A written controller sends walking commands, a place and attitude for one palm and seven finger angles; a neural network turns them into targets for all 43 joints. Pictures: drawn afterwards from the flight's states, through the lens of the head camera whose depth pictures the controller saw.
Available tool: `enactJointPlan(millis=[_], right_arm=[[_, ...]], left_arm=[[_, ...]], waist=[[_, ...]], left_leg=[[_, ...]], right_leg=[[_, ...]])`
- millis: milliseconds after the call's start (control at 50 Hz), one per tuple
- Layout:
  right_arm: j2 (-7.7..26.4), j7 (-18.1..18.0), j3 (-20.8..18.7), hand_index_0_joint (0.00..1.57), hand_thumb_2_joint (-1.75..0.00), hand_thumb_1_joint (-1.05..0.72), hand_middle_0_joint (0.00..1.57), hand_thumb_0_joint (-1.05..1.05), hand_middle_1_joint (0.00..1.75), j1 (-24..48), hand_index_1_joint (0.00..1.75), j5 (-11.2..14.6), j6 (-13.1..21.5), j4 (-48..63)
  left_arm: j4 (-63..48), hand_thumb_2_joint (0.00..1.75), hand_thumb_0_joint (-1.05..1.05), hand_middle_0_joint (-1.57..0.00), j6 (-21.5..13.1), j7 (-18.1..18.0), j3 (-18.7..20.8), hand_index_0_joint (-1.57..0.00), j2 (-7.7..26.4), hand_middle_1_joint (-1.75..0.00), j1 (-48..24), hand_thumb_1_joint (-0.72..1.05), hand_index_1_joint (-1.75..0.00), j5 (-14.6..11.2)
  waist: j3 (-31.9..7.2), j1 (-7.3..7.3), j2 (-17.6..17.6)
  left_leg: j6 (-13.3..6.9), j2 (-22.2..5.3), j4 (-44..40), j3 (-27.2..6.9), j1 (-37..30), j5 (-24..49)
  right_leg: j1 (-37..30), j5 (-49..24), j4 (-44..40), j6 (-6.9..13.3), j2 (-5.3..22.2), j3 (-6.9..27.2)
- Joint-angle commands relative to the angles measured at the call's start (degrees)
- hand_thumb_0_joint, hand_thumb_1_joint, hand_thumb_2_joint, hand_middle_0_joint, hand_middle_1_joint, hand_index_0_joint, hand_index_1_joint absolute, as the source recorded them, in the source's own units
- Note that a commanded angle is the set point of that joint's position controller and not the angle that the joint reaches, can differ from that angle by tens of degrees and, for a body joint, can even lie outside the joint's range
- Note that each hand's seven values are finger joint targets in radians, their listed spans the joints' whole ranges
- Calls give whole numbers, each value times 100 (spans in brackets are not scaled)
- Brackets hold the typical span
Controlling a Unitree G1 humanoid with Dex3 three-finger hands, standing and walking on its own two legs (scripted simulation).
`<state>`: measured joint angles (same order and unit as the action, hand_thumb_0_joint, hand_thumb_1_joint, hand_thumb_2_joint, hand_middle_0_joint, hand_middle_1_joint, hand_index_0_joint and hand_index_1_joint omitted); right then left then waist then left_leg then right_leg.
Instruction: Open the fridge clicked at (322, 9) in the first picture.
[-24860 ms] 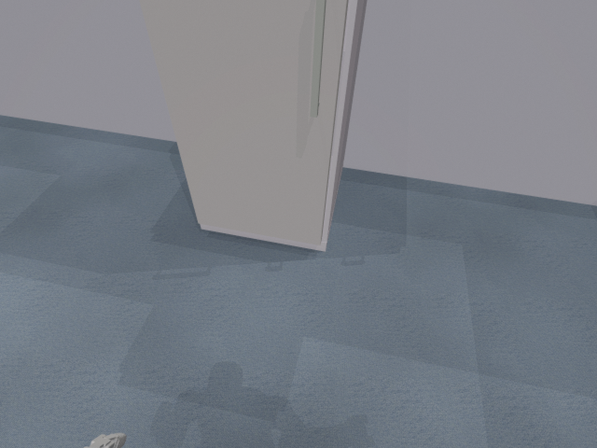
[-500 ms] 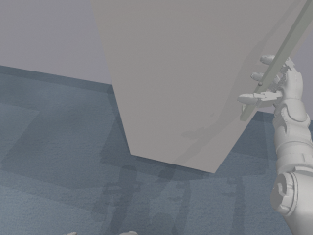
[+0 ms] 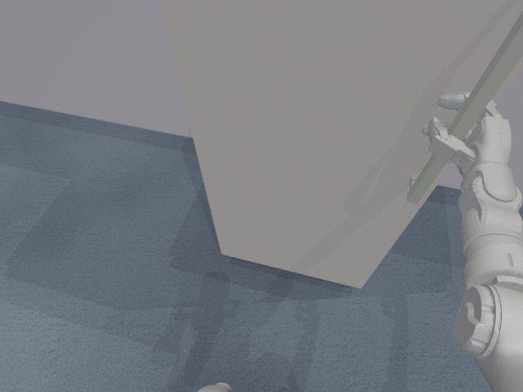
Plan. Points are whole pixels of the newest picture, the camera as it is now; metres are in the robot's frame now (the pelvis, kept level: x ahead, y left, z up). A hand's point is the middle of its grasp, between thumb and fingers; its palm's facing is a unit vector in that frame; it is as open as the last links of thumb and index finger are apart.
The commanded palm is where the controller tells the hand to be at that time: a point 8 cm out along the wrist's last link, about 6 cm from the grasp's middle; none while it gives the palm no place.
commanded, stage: grip the handle and tug to test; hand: right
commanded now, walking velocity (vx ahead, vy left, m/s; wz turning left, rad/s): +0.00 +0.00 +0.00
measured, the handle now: (459, 116) +0.53 -0.22 +0.15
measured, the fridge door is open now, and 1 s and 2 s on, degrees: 0 0 29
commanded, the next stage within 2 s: pull the door a little, standing still in 0.76 s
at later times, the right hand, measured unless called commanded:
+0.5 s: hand (441, 139) +0.48 -0.18 +0.14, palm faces +0.11 +0.99 +0.01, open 5.1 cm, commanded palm +0.44 -0.24 +0.14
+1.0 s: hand (443, 143) +0.47 -0.19 +0.14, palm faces +0.09 +0.99 +0.04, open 5.3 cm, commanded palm +0.42 -0.23 +0.14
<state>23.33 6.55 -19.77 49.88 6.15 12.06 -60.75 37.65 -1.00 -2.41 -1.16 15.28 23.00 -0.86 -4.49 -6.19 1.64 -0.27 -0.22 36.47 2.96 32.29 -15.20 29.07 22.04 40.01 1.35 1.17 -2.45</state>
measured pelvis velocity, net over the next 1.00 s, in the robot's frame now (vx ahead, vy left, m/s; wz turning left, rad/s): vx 0.03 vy -0.01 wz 0.02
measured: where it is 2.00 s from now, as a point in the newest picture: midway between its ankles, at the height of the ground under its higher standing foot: outside the picture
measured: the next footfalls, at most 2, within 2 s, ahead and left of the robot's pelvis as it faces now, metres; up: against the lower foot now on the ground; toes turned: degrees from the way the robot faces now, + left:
none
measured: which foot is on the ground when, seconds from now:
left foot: down 0.00-1.00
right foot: down 0.00-1.00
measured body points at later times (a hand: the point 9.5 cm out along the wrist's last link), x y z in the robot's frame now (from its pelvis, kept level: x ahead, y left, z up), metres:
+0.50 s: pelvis +0.01 +0.00 +0.00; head +0.06 +0.00 +0.45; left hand +0.05 +0.27 -0.11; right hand +0.47 -0.24 +0.14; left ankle +0.02 +0.12 -0.72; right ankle -0.03 -0.10 -0.72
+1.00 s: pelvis +0.03 -0.01 +0.01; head +0.07 -0.01 +0.46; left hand +0.10 +0.25 -0.10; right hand +0.46 -0.24 +0.14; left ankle +0.02 +0.12 -0.72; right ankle -0.03 -0.10 -0.72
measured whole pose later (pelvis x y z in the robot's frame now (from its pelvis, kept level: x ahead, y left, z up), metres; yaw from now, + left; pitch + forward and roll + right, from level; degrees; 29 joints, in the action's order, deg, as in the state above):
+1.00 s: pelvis +0.03 -0.01 +0.01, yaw +1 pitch +9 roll +2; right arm 17.5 5.4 -18.0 34.3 9.5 1.5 -36.5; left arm 34.6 2.0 -2.5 -0.3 14.5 20.1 -1.9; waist -5.3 -3.7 2.1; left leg 0.5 0.5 31.4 1.6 24.7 -15.6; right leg 21.0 22.9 34.9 1.8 1.5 -3.6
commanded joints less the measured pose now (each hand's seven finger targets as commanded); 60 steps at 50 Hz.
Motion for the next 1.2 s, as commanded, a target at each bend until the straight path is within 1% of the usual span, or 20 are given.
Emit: enactJointPlan(millis=[0, 20, 100, 220, 260, 320, 380, 460, 520, 620, 680, 720, 780, 840, 860, 920, 1000, 1080, 1120, 1180], right_arm=[[1264, 10, -216, 45, -90, -90, 45, 0, 140, 2439, 140, 129, 539, 1492], [1247, 16, -174, 45, -90, -90, 45, 0, 140, 2487, 140, 151, 553, 1592], [1300, 68, -172, 45, -90, -90, 45, 0, 140, 2460, 140, 90, 465, 1700], [1202, 66, -72, 45, -90, -90, 45, 0, 140, 2382, 140, 114, 373, 1656], [1235, 53, -124, 45, -90, -90, 45, 0, 140, 2440, 140, 120, 370, 1762], [1382, 53, -262, 45, -90, -90, 45, 0, 140, 2177, 140, 139, 366, 1814], [1107, 93, -101, 45, -90, -90, 45, 0, 140, 1994, 140, 177, 319, 1903], [1132, 102, -161, 45, -90, -90, 45, 0, 140, 1718, 140, 219, 209, 1957], [1348, 107, -411, 45, -90, -90, 45, 0, 140, 1329, 140, 270, 171, 2208], [1218, 173, -401, 45, -90, -90, 45, 0, 140, 667, 140, 361, -25, 2544], [1200, 171, -435, 45, -90, -90, 45, 0, 140, 388, 140, 379, -186, 2830], [1183, 155, -513, 45, -90, -90, 45, 0, 140, -11, 140, 428, -253, 3116], [1167, 144, -556, 45, -90, -90, 45, 0, 140, -301, 140, 467, -394, 3557], [1085, 103, -538, 45, -90, -90, 45, 0, 140, -476, 140, 490, -538, 3713], [679, 84, -107, 45, -90, -90, 45, 0, 140, -42, 140, 470, -594, 3879], [576, -99, 16, 45, -90, -90, 45, 0, 140, 724, 140, 404, -727, 3608], [379, -189, 96, 45, -90, -90, 45, 0, 140, 329, 140, 310, -715, 3946], [123, -178, 266, 45, -90, -90, 45, 0, 140, -265, 140, 341, -637, 4196], [48, -160, 291, 45, -90, -90, 45, 0, 140, -627, 140, 400, -594, 4414], [-34, -126, 300, 45, -90, -90, 45, 0, 140, -1197, 140, 452, -646, 4863]], left_arm=[[-479, 90, 0, -20, -168, -27, 352, -20, 857, -30, 462, 90, -30, -7], [-487, 90, 0, -20, -156, -29, 348, -20, 872, -30, 471, 90, -30, -4], [-489, 90, 0, -20, -132, -41, 361, -20, 857, -30, 413, 90, -30, -28], [-494, 90, 0, -20, -102, -63, 346, -20, 854, -30, 403, 90, -30, -33], [-499, 90, 0, -20, -111, -60, 354, -20, 845, -30, 376, 90, -30, -34], [-516, 90, 0, -20, -91, -60, 367, -20, 863, -30, 398, 90, -30, -30], [-580, 90, 0, -20, -86, -47, 352, -20, 828, -30, 302, 90, -30, -48], [-631, 90, 0, -20, -60, -59, 363, -20, 844, -30, 244, 90, -30, -64], [-698, 90, 0, -20, -33, -55, 383, -20, 862, -30, 233, 90, -30, -58], [-838, 90, 0, -20, 18, -51, 374, -20, 832, -30, 116, 90, -30, -91], [-921, 90, 0, -20, 43, -57, 375, -20, 810, -30, -5, 90, -30, -115], [-996, 90, 0, -20, 61, -44, 397, -20, 797, -30, -16, 90, -30, -112], [-1054, 90, 0, -20, 85, -38, 393, -20, 755, -30, -90, 90, -30, -128], [-1065, 90, 0, -20, 109, -40, 403, -20, 758, -30, -131, 90, -30, -136], [-1043, 90, 0, -20, 112, -42, 389, -20, 729, -30, -180, 90, -30, -151], [-822, 90, 0, -20, 109, -74, 428, -20, 753, -30, -37, 90, -30, -99], [-810, 90, 0, -20, 88, -36, 438, -20, 664, -30, -63, 90, -30, -65], [-873, 90, 0, -20, 55, 24, 421, -20, 634, -30, -195, 90, -30, -68], [-944, 90, 0, -20, 26, 33, 432, -20, 649, -30, -251, 90, -30, -72], [-1057, 90, 0, -20, -5, 46, 406, -20, 609, -30, -453, 90, -30, -114]], waist=[[-2326, 138, 141], [-2334, 93, -3], [-2213, 119, 266], [-2034, 51, 66], [-2121, 95, 307], [-2237, 153, 68], [-2147, 182, 208], [-2088, 207, 26], [-2258, 360, -46], [-2142, 452, -123], [-2073, 524, 139], [-2205, 610, 2], [-2280, 677, 173], [-2093, 645, -4], [-1978, 471, 154], [-1778, 259, -111], [-2365, 462, 444], [-2312, 565, 248], [-2297, 603, -134], [-2212, 739, 146]], left_leg=[[-145, 162, -122, -137, -1524, 1985], [-135, 160, -133, -135, -1605, 2045], [-138, 151, -163, -160, -1576, 2083], [-133, 146, -220, -141, -1581, 2018], [-137, 139, -202, -157, -1563, 2075], [-144, 148, -191, -154, -1755, 2235], [-145, 140, -182, -134, -1728, 2270], [-129, 139, -214, -140, -1813, 2327], [-153, 133, -196, -155, -2100, 2525], [-148, 120, -221, -148, -2307, 2819], [-149, 107, -244, -168, -2336, 2910], [-157, 111, -242, -156, -2516, 3120], [-162, 99, -234, -172, -2657, 3448], [-149, 106, -281, -144, -2615, 3478], [-126, 107, -327, -134, -2392, 3377], [-109, 136, -400, -90, -2045, 3104], [-146, 112, -291, -86, -2149, 3378], [-154, 119, -324, -56, -2294, 3375], [-163, 124, -341, -26, -2469, 3397], [-166, 100, -345, -44, -2575, 3446]], right_leg=[[-852, -2342, -471, -70, 6, 298], [-815, -2333, -470, -42, 8, 281], [-821, -2314, -507, -39, -1, 248], [-737, -2177, -535, -14, 1, 241], [-836, -2283, -539, -32, -8, 243], [-825, -2444, -509, -17, 2, 232], [-839, -2470, -555, -39, -4, 210], [-792, -2439, -574, -22, 3, 172], [-797, -2636, -578, -13, 3, 149], [-780, -2878, -628, -9, 17, 82], [-848, -2968, -682, -26, 17, 33], [-948, -3305, -674, -18, 43, 26], [-1090, -3768, -699, -59, 73, 19], [-1126, -3859, -730, -55, 109, 31], [-1252, -3833, -721, -64, 101, 36], [-1347, -3677, -665, -60, 134, 124], [-1816, -4638, -576, -177, 135, 174], [-1834, -4655, -635, -195, 165, 180], [-1748, -4611, -688, -176, 188, 193], [-1812, -4714, -763, -195, 194, 164]])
